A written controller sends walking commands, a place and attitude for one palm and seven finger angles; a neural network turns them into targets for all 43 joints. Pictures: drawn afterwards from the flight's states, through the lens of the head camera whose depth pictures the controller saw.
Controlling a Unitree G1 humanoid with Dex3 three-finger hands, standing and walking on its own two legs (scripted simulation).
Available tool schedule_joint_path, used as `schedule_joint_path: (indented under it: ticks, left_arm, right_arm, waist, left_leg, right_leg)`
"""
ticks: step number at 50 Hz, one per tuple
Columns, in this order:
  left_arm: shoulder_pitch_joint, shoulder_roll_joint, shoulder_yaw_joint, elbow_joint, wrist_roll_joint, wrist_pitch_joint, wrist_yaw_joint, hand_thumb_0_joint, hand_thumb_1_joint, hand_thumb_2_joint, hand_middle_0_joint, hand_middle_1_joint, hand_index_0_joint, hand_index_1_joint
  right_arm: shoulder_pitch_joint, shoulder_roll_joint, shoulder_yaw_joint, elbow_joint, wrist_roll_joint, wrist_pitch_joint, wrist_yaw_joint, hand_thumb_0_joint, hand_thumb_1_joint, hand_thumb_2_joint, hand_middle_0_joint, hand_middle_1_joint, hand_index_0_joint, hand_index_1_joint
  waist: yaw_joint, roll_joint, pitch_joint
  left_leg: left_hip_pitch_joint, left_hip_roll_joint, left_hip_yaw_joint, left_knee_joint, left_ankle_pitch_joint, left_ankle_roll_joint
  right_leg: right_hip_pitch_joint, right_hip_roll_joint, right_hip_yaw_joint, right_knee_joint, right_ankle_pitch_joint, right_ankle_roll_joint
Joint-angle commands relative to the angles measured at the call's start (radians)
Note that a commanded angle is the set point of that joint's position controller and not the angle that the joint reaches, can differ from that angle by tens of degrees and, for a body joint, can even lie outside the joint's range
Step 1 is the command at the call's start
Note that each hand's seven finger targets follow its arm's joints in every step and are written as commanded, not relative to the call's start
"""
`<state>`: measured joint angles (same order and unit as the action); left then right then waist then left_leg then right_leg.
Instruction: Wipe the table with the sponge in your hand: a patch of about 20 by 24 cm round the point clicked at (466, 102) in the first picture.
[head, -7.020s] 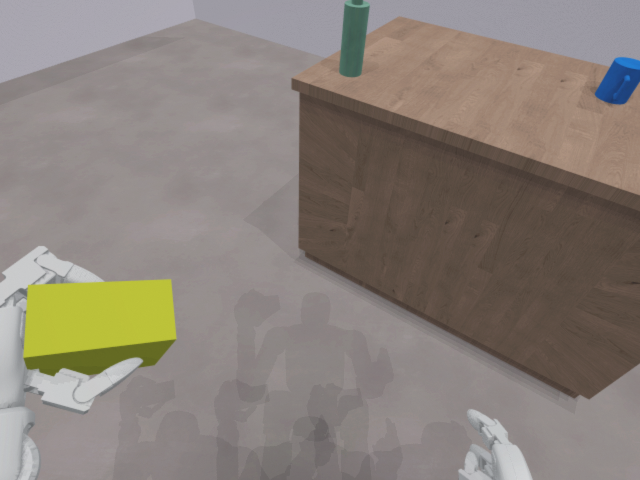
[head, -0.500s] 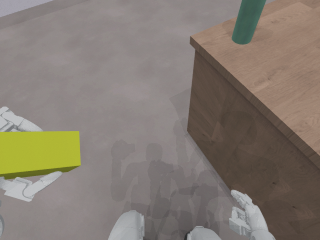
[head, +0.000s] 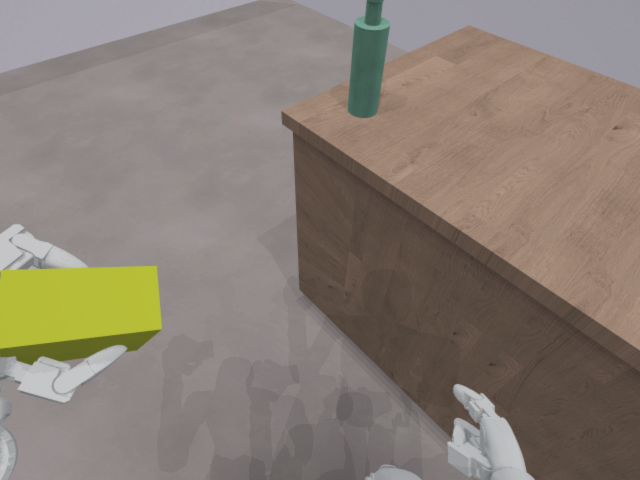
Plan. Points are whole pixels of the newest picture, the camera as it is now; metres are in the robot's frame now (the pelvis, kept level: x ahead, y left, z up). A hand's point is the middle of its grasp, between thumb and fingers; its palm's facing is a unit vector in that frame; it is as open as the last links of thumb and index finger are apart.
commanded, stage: turn to face it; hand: left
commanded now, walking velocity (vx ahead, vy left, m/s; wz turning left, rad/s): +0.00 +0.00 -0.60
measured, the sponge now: (102, 315) +0.21 +0.24 +0.16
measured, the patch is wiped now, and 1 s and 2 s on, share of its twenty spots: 0.00 0.00 0.00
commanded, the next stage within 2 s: take the last steps up to it in 1.80 s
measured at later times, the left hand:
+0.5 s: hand (187, 340) +0.19 +0.14 +0.18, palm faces +0.12 -0.86 -0.50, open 10.1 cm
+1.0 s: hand (357, 435) +0.14 +0.00 +0.17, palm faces -0.20 -0.80 -0.57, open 10.1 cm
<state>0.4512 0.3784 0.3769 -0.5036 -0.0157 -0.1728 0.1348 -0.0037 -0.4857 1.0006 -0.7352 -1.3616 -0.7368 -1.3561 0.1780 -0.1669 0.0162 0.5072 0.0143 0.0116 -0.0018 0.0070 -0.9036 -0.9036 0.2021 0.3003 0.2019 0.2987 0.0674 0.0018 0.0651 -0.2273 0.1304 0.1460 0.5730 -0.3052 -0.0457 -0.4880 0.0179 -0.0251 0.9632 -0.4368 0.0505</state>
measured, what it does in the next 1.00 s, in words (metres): walks backwards, turning right: right foot, then left foot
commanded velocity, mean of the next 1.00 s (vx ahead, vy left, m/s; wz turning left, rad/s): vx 0.00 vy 0.00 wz -0.60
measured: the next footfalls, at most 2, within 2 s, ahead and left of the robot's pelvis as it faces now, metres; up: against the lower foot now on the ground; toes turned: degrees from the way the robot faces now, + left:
right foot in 0.12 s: +0.05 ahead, -0.15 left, +0.00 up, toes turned -9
left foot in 0.44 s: +0.00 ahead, +0.08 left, +0.00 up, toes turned -12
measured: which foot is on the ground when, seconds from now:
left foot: down 0.00-0.12, up 0.14-0.42, down 0.44-0.76, up 0.78-1.00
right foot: up 0.00-0.10, down 0.12-0.46, up 0.48-0.72, down 0.74-1.00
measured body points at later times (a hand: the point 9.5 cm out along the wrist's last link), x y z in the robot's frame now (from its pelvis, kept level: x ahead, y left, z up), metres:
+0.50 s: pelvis -0.08 -0.03 -0.01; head -0.04 -0.02 +0.44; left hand +0.18 +0.19 +0.20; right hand +0.00 -0.33 -0.08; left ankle -0.04 +0.09 -0.73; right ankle -0.01 -0.14 -0.71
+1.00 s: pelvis -0.18 -0.06 +0.00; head -0.13 -0.11 +0.45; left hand +0.14 +0.04 +0.21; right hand -0.18 -0.36 -0.10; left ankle -0.10 +0.06 -0.67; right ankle -0.16 -0.17 -0.73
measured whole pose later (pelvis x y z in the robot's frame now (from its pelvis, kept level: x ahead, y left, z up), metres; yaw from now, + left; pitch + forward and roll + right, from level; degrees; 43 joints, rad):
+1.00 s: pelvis -0.18 -0.06 +0.00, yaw -35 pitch +0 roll +1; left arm 0.57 0.45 0.43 -0.59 -0.06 -0.20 0.14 0.00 -0.49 1.00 -0.73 -1.36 -0.74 -1.36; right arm 0.14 -0.24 -0.02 0.56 0.01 0.06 -0.01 0.01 -0.90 -0.90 0.20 0.30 0.20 0.30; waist -0.02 0.01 0.14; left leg -0.46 0.05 0.03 1.01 -0.44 -0.09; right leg -0.37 0.07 0.03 0.51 -0.15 -0.07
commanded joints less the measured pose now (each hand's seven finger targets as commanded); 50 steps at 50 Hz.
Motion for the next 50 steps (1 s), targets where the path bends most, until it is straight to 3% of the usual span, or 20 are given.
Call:
schedule_joint_path:
  ticks: [1, 4, 5, 7, 8, 10, 14, 20, 21, 23, 24, 26, 29, 34, 36, 37, 38, 39, 44, 50]
  left_arm:
    - [-0.172, 0.126, 0.024, -0.239, -0.013, -0.072, 0.009, 0.000, 0.100, 1.300, -1.200, -1.600, -1.200, -1.600]
    - [-0.181, 0.166, 0.064, -0.199, -0.005, -0.063, 0.011, 0.000, 0.100, 1.300, -1.200, -1.600, -1.200, -1.600]
    - [-0.184, 0.168, 0.069, -0.214, -0.009, -0.068, 0.013, 0.000, 0.100, 1.300, -1.200, -1.600, -1.200, -1.600]
    - [-0.124, 0.271, 0.183, -0.215, -0.020, -0.078, 0.035, 0.000, 0.100, 1.300, -1.200, -1.600, -1.200, -1.600]
    - [-0.077, 0.241, 0.173, -0.204, -0.037, -0.065, 0.031, 0.000, 0.100, 1.300, -1.200, -1.600, -1.200, -1.600]
    - [0.051, 0.246, 0.209, -0.255, -0.050, -0.069, 0.028, 0.000, 0.100, 1.300, -1.200, -1.600, -1.200, -1.600]
    - [0.084, 0.249, 0.240, -0.355, -0.059, -0.096, 0.035, 0.000, 0.100, 1.300, -1.200, -1.600, -1.200, -1.600]
    - [0.123, 0.213, 0.210, -0.305, -0.053, -0.081, 0.032, 0.000, 0.100, 1.300, -1.200, -1.600, -1.200, -1.600]
    - [0.099, 0.208, 0.198, -0.303, -0.054, -0.087, 0.027, 0.000, 0.100, 1.300, -1.200, -1.600, -1.200, -1.600]
    - [0.062, 0.199, 0.190, -0.298, -0.037, -0.096, 0.018, 0.000, 0.100, 1.300, -1.200, -1.600, -1.200, -1.600]
    - [0.026, 0.231, 0.201, -0.280, -0.017, -0.102, 0.021, 0.000, 0.100, 1.300, -1.200, -1.600, -1.200, -1.600]
    - [-0.013, 0.166, 0.135, -0.233, -0.011, -0.098, 0.017, 0.000, 0.100, 1.300, -1.200, -1.600, -1.200, -1.600]
    - [-0.139, 0.112, 0.029, -0.290, -0.012, -0.088, 0.013, 0.000, 0.100, 1.300, -1.200, -1.600, -1.200, -1.600]
    - [-0.158, 0.164, 0.056, -0.252, -0.006, -0.078, 0.024, 0.000, 0.100, 1.300, -1.200, -1.600, -1.200, -1.600]
    - [-0.147, 0.175, 0.082, -0.256, -0.012, -0.082, 0.022, 0.000, 0.100, 1.300, -1.200, -1.600, -1.200, -1.600]
    - [-0.136, 0.214, 0.116, -0.257, -0.010, -0.087, 0.025, 0.000, 0.100, 1.300, -1.200, -1.600, -1.200, -1.600]
    - [-0.099, 0.273, 0.175, -0.252, -0.016, -0.090, 0.035, 0.000, 0.100, 1.300, -1.200, -1.600, -1.200, -1.600]
    - [-0.033, 0.275, 0.220, -0.195, -0.028, -0.078, 0.044, 0.000, 0.100, 1.300, -1.200, -1.600, -1.200, -1.600]
    - [0.138, 0.226, 0.237, -0.243, -0.066, -0.087, 0.030, 0.000, 0.100, 1.300, -1.200, -1.600, -1.200, -1.600]
    - [0.120, 0.207, 0.192, -0.258, -0.062, -0.078, 0.034, 0.000, 0.100, 1.300, -1.200, -1.600, -1.200, -1.600]
  right_arm:
    - [-0.013, -0.183, -0.070, -0.125, 0.008, -0.082, 0.000, 0.000, -0.900, -0.900, 0.200, 0.300, 0.200, 0.300]
    - [-0.009, -0.182, -0.070, -0.120, 0.006, -0.096, 0.002, 0.000, -0.900, -0.900, 0.200, 0.300, 0.200, 0.300]
    - [-0.010, -0.165, -0.065, -0.122, 0.009, -0.098, 0.006, 0.000, -0.900, -0.900, 0.200, 0.300, 0.200, 0.300]
    - [-0.079, -0.120, -0.044, -0.146, 0.001, -0.090, -0.005, 0.000, -0.900, -0.900, 0.200, 0.300, 0.200, 0.300]
    - [-0.081, -0.117, -0.054, -0.133, 0.006, -0.076, -0.007, 0.000, -0.900, -0.900, 0.200, 0.300, 0.200, 0.300]
    - [-0.090, -0.103, -0.040, -0.137, 0.002, -0.038, 0.003, 0.000, -0.900, -0.900, 0.200, 0.300, 0.200, 0.300]
    - [-0.113, -0.113, -0.042, -0.124, -0.003, 0.000, 0.002, 0.000, -0.900, -0.900, 0.200, 0.300, 0.200, 0.300]
    - [-0.054, -0.149, -0.059, -0.112, 0.003, -0.007, -0.004, 0.000, -0.900, -0.900, 0.200, 0.300, 0.200, 0.300]
    - [-0.037, -0.160, -0.062, -0.110, -0.001, -0.009, -0.009, 0.000, -0.900, -0.900, 0.200, 0.300, 0.200, 0.300]
    - [-0.065, -0.195, -0.075, -0.134, -0.007, -0.017, -0.025, 0.000, -0.900, -0.900, 0.200, 0.300, 0.200, 0.300]
    - [-0.075, -0.161, -0.073, -0.121, -0.006, -0.030, -0.033, 0.000, -0.900, -0.900, 0.200, 0.300, 0.200, 0.300]
    - [-0.068, -0.160, -0.074, -0.111, -0.002, -0.043, -0.025, 0.000, -0.900, -0.900, 0.200, 0.300, 0.200, 0.300]
    - [-0.035, -0.173, -0.080, -0.111, 0.019, -0.067, -0.011, 0.000, -0.900, -0.900, 0.200, 0.300, 0.200, 0.300]
    - [-0.007, -0.187, -0.076, -0.116, 0.004, -0.112, -0.008, 0.000, -0.900, -0.900, 0.200, 0.300, 0.200, 0.300]
    - [-0.002, -0.171, -0.070, -0.118, 0.007, -0.118, 0.002, 0.000, -0.900, -0.900, 0.200, 0.300, 0.200, 0.300]
    - [0.004, -0.150, -0.068, -0.119, 0.009, -0.115, 0.005, 0.000, -0.900, -0.900, 0.200, 0.300, 0.200, 0.300]
    - [-0.043, -0.117, -0.053, -0.143, 0.003, -0.107, -0.001, 0.000, -0.900, -0.900, 0.200, 0.300, 0.200, 0.300]
    - [-0.079, -0.116, -0.046, -0.139, -0.004, -0.098, -0.003, 0.000, -0.900, -0.900, 0.200, 0.300, 0.200, 0.300]
    - [-0.108, -0.095, -0.035, -0.107, -0.004, 0.001, 0.005, 0.000, -0.900, -0.900, 0.200, 0.300, 0.200, 0.300]
    - [-0.112, -0.144, -0.066, -0.115, 0.001, 0.010, -0.009, 0.000, -0.900, -0.900, 0.200, 0.300, 0.200, 0.300]
  waist:
    - [-0.057, 0.244, -0.051]
    - [-0.047, 0.186, -0.092]
    - [-0.050, 0.090, -0.120]
    - [-0.016, -0.301, -0.159]
    - [-0.024, -0.281, -0.203]
    - [-0.032, -0.142, -0.224]
    - [-0.047, -0.086, -0.278]
    - [-0.053, -0.074, -0.238]
    - [-0.067, -0.025, -0.226]
    - [-0.052, 0.294, -0.130]
    - [-0.049, 0.300, -0.105]
    - [-0.060, 0.232, -0.028]
    - [-0.054, 0.266, -0.024]
    - [-0.058, 0.259, -0.085]
    - [-0.052, 0.185, -0.139]
    - [-0.057, 0.024, -0.173]
    - [-0.035, -0.223, -0.179]
    - [-0.017, -0.251, -0.208]
    - [-0.052, -0.070, -0.264]
    - [-0.036, -0.130, -0.243]
  left_leg:
    - [-0.029, 0.233, -0.033, -0.158, 0.307, 0.095]
    - [-0.050, 0.194, 0.000, 0.001, 0.207, 0.049]
    - [-0.067, 0.151, 0.012, 0.128, 0.131, 0.024]
    - [-0.327, -0.053, -0.034, 0.520, -0.359, -0.040]
    - [-0.308, -0.025, -0.149, 0.620, -0.290, -0.036]
    - [-0.335, -0.018, -0.179, 0.640, -0.201, -0.038]
    - [-0.233, -0.034, -0.140, 0.362, -0.162, -0.042]
    - [0.040, -0.077, -0.107, -0.064, -0.087, -0.003]
    - [0.117, -0.039, -0.128, -0.169, -0.065, 0.022]
    - [0.100, 0.292, -0.415, -0.317, 0.020, 0.176]
    - [-0.029, 0.359, -0.427, -0.343, -0.011, 0.219]
    - [-0.138, 0.299, -0.266, -0.307, 0.014, 0.202]
    - [-0.029, 0.202, -0.046, -0.233, 0.188, 0.123]
    - [0.035, 0.210, -0.029, -0.101, 0.307, 0.081]
    - [0.000, 0.175, -0.007, 0.052, 0.229, 0.042]
    - [-0.051, 0.106, 0.025, 0.207, 0.101, 0.007]
    - [-0.287, -0.023, 0.008, 0.408, -0.286, -0.031]
    - [-0.343, -0.042, -0.098, 0.556, -0.324, -0.036]
    - [-0.370, -0.029, -0.163, 0.576, -0.127, -0.056]
    - [-0.221, -0.072, -0.137, 0.292, -0.171, -0.033]
  right_leg:
    - [0.126, -0.019, -0.082, -0.203, 0.003, 0.014]
    - [0.282, -0.003, -0.100, -0.420, 0.160, -0.002]
    - [0.326, -0.070, -0.013, -0.498, 0.271, -0.038]
    - [0.409, -0.350, 0.468, -0.586, 0.842, -0.217]
    - [0.382, -0.352, 0.470, -0.601, 0.711, -0.214]
    - [0.412, -0.303, 0.426, -0.561, 0.587, -0.238]
    - [0.407, -0.247, 0.318, -0.563, 0.534, -0.228]
    - [0.188, -0.187, 0.387, -0.583, 0.217, -0.172]
    - [0.117, -0.139, 0.347, -0.513, 0.168, -0.133]
    - [-0.099, 0.042, 0.111, -0.053, -0.070, -0.031]
    - [-0.081, 0.016, 0.073, 0.201, -0.065, -0.015]
    - [-0.078, -0.033, 0.089, 0.307, -0.006, -0.008]
    - [-0.036, -0.039, -0.029, 0.041, 0.013, 0.009]
    - [0.167, 0.000, -0.121, -0.336, 0.038, 0.013]
    - [0.309, -0.026, -0.088, -0.509, 0.215, -0.012]
    - [0.361, -0.131, 0.059, -0.554, 0.422, -0.068]
    - [0.457, -0.301, 0.373, -0.560, 0.799, -0.172]
    - [0.431, -0.360, 0.450, -0.574, 0.860, -0.214]
    - [0.484, -0.248, 0.300, -0.533, 0.691, -0.213]
    - [0.370, -0.241, 0.415, -0.627, 0.428, -0.228]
